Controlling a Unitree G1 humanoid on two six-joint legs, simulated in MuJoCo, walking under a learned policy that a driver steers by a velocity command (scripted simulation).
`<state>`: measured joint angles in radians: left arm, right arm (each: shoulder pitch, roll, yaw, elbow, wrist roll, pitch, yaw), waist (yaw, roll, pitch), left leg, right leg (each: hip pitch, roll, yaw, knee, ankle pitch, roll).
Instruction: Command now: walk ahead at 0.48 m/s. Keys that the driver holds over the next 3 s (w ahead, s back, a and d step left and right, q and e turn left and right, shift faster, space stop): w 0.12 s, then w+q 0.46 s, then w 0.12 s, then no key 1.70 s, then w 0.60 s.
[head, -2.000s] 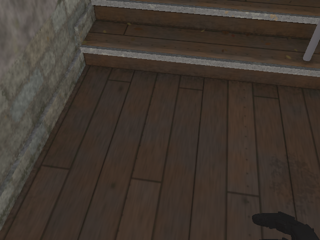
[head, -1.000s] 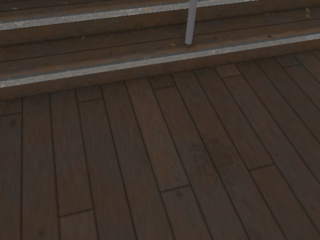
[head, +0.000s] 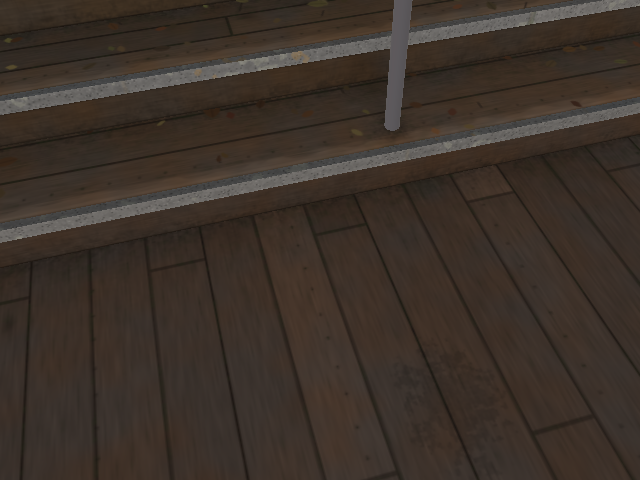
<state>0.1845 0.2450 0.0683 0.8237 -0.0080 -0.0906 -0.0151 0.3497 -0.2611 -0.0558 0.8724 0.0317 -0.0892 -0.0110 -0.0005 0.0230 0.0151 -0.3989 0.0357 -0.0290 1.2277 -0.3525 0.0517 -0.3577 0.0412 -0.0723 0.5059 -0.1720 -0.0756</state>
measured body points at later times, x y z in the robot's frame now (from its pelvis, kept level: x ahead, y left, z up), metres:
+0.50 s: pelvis +0.28 +0.07 -0.01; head +0.32 +0.08 +0.43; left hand +0.29 +0.35 -0.15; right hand +0.50 -0.15 -0.11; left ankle +0.36 +0.16 -0.73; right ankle +0.11 -0.09 -0.65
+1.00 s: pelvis +0.55 +0.10 +0.00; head +0.59 +0.09 +0.44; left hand +0.63 +0.37 -0.11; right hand +0.67 -0.15 -0.14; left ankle +0.39 +0.17 -0.67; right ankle +0.67 +0.05 -0.73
